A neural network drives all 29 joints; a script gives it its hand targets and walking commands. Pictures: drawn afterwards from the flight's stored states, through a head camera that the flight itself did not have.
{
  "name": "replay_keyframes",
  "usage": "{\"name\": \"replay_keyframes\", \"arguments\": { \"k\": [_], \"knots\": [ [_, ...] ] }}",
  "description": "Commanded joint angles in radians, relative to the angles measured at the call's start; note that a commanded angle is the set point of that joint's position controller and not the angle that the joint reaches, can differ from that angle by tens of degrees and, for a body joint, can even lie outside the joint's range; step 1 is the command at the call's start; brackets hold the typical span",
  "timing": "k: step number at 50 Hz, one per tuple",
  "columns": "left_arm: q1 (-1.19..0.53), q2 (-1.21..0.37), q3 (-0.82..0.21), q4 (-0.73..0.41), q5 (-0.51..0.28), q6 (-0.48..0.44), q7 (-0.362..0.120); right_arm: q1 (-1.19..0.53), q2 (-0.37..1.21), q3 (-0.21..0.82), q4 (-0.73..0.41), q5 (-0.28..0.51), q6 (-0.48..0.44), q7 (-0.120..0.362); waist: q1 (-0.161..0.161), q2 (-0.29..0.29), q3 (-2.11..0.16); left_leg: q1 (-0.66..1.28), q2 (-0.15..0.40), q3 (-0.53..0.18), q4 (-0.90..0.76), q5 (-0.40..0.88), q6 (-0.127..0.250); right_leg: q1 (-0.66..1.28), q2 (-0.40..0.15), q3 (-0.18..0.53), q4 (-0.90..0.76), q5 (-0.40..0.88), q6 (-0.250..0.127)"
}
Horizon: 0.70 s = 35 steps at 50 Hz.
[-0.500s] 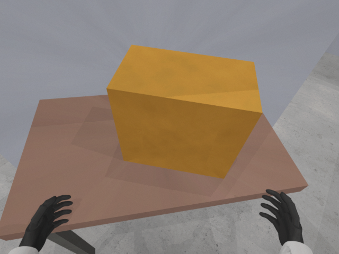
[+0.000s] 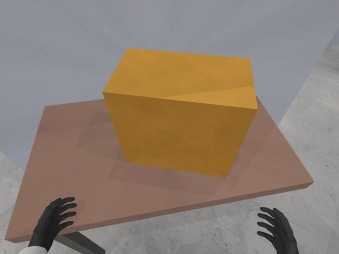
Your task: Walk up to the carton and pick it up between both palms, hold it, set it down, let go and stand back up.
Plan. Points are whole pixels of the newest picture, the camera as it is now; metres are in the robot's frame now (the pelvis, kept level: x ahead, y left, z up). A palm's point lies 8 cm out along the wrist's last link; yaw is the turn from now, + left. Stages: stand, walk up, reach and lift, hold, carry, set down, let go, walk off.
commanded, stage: set down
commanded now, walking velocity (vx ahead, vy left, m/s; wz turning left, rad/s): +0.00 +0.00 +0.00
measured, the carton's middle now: (180, 117) +0.45 -0.04 +0.06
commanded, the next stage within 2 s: let go in 0.16 s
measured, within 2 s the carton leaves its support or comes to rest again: neither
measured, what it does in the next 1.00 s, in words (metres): stands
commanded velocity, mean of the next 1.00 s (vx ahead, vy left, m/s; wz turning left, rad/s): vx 0.00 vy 0.00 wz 0.00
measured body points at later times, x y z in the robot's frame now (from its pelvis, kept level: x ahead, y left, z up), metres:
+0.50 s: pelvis +0.00 +0.00 +0.00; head +0.02 -0.02 +0.45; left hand +0.20 +0.28 -0.02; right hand +0.15 -0.23 -0.08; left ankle +0.00 +0.11 -0.75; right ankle -0.01 -0.11 -0.75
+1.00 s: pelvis -0.01 -0.01 +0.00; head -0.01 -0.04 +0.45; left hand +0.20 +0.26 -0.02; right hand +0.10 -0.30 -0.11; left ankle +0.00 +0.11 -0.75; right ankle -0.01 -0.12 -0.75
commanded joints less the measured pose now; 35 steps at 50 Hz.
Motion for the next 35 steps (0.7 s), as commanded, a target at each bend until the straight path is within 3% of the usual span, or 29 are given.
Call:
{"name": "replay_keyframes", "arguments": {
  "k": [1,4,5,12,13,18,25,30,31,32,33,35],
  "knots": [
    [-0.072,0.056,-0.053,0.05,0.073,0.034,0.01,-0.164,-0.163,0.012,0.032,-0.023,-0.094,0.013,0.057,0.021,-0.011,0.189,0.04,0.104,-0.088,0.172,-0.058,0.034,-0.017,-0.022,-0.066,0.05,-0.026],
    [-0.068,0.049,-0.065,0.085,0.062,0.03,0.0,-0.159,-0.143,0.022,0.027,-0.035,-0.105,0.005,0.048,-0.034,-0.016,0.172,0.036,0.112,-0.085,0.154,-0.048,0.052,-0.024,-0.018,-0.061,0.065,-0.016],
    [-0.077,0.029,-0.07,0.102,0.075,0.036,0.007,-0.182,-0.162,0.016,0.068,-0.039,-0.104,0.014,0.052,-0.009,-0.004,0.177,0.041,0.104,-0.091,0.154,-0.051,0.031,-0.016,-0.03,-0.057,0.047,-0.023],
    [-0.083,0.015,-0.074,0.142,0.085,0.03,-0.001,-0.199,-0.153,0.034,0.107,-0.055,-0.133,0.009,0.048,-0.068,-0.027,0.187,0.033,0.11,-0.077,0.165,-0.043,0.049,-0.019,-0.029,-0.055,0.077,-0.013],
    [-0.086,0.001,-0.08,0.161,0.093,0.034,0.004,-0.213,-0.169,0.025,0.147,-0.065,-0.132,0.017,0.045,-0.052,-0.009,0.185,0.036,0.104,-0.079,0.157,-0.046,0.03,-0.013,-0.034,-0.055,0.058,-0.019],
    [-0.083,-0.013,-0.081,0.191,0.107,0.036,0.001,-0.217,-0.153,0.047,0.176,-0.069,-0.145,0.013,0.044,-0.082,-0.007,0.176,0.029,0.108,-0.081,0.152,-0.039,0.056,-0.015,-0.031,-0.056,0.065,-0.014],
    [-0.104,-0.072,-0.106,0.22,0.131,0.055,0.023,-0.277,-0.179,0.035,0.246,-0.087,-0.156,0.042,0.049,-0.048,0.023,0.16,0.036,0.102,-0.095,0.117,-0.042,0.037,0.0,-0.051,-0.048,0.002,-0.029],
    [-0.121,-0.085,-0.117,0.232,0.132,0.065,0.033,-0.294,-0.175,0.036,0.243,-0.099,-0.161,0.045,0.045,-0.093,0.03,0.135,0.034,0.107,-0.095,0.087,-0.029,0.049,-0.006,-0.044,-0.048,-0.003,-0.021],
    [-0.054,0.164,0.014,0.239,0.362,0.031,0.092,-0.189,-0.372,-0.027,0.38,-0.217,-0.098,0.037,0.079,-0.124,-0.182,0.13,0.101,-0.029,0.015,0.286,-0.014,0.144,-0.127,0.074,0.078,0.322,-0.013],
    [-0.047,0.18,0.021,0.227,0.361,0.022,0.11,-0.147,-0.383,-0.035,0.393,-0.213,-0.074,0.03,0.055,-0.121,-0.209,0.123,0.097,-0.009,0.023,0.291,0.005,0.166,-0.141,0.083,0.107,0.364,-0.024],
    [-0.079,0.166,0.013,0.212,0.362,0.017,0.115,-0.134,-0.377,-0.034,0.403,-0.217,-0.059,0.033,0.039,-0.121,-0.182,0.125,0.094,-0.014,0.012,0.223,0.006,0.127,-0.145,0.098,0.099,0.314,-0.022],
    [-0.107,0.143,0.019,0.205,0.349,0.016,0.116,-0.166,-0.354,-0.028,0.413,-0.209,-0.051,0.04,0.046,-0.12,-0.14,0.09,0.09,-0.034,-0.004,0.128,0.004,0.102,-0.146,0.111,0.082,0.195,-0.015]
  ]
}}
